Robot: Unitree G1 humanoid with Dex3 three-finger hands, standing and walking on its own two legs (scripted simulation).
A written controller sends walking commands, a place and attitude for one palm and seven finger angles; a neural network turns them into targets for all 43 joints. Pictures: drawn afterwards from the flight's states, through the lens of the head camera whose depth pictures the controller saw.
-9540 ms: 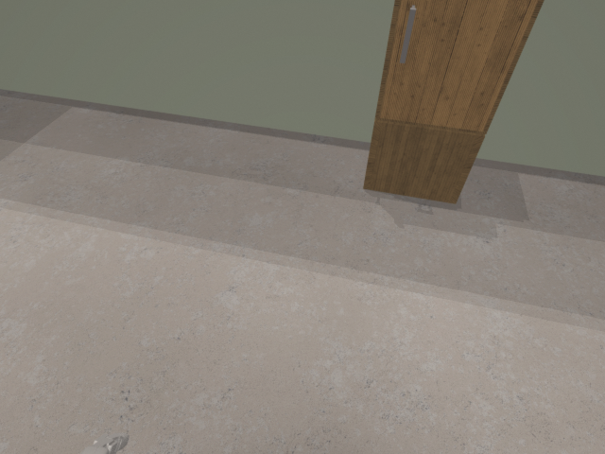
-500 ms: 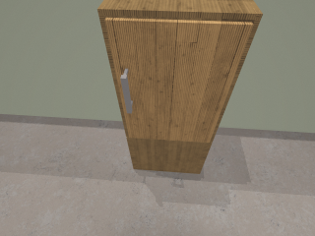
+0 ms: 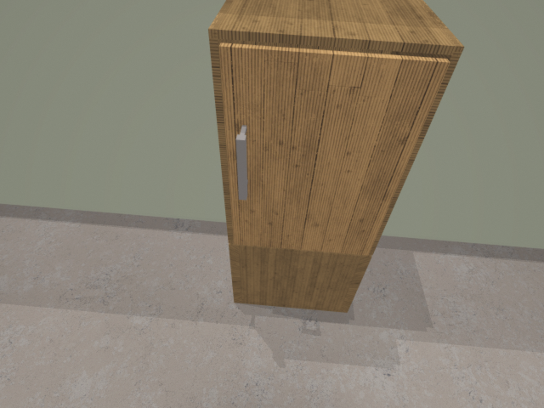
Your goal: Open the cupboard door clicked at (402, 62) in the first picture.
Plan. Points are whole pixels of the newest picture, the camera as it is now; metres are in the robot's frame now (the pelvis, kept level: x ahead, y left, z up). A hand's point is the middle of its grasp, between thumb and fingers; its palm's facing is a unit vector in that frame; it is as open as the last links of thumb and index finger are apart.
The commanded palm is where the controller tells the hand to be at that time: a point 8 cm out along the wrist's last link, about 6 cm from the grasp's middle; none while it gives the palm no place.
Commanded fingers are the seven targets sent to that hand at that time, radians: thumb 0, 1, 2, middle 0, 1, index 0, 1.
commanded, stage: shuffle to correct the standing spot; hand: left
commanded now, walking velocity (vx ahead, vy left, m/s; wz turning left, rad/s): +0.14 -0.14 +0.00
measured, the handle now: (243, 164) +0.62 +0.11 +0.00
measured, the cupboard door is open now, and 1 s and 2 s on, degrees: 0 0 0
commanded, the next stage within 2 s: come to a stop and stand still in 0.66 s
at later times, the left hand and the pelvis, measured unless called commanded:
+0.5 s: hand out of the picture -0.01 +0.10 -0.19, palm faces +0.11 -0.99 -0.10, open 7.4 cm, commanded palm none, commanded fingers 0.00 0.90 0.90 -0.20 -0.30 -0.20 -0.30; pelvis +0.05 -0.04 -0.01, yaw +2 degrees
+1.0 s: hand (243, 383) +0.21 +0.06 -0.17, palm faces +0.01 -0.97 -0.25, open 7.4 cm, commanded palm none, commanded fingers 0.00 0.90 0.90 -0.20 -0.30 -0.20 -0.30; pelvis +0.12 -0.13 -0.02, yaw +1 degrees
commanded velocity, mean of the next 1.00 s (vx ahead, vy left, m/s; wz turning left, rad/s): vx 0.05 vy -0.06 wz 0.00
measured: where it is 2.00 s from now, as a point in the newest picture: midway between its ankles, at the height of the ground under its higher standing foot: outside the picture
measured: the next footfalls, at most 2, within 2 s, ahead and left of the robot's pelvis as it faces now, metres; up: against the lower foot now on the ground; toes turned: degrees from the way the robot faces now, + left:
left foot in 0.54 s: +0.12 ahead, +0.05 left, +0.00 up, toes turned +8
right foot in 0.92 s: +0.24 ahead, -0.25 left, +0.00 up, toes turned -5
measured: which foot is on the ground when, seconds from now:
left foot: down 0.00-0.36, up 0.38-0.52, down 0.54-0.92, up 0.94-1.00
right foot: down 0.00-0.54, up 0.56-0.90, down 0.92-1.00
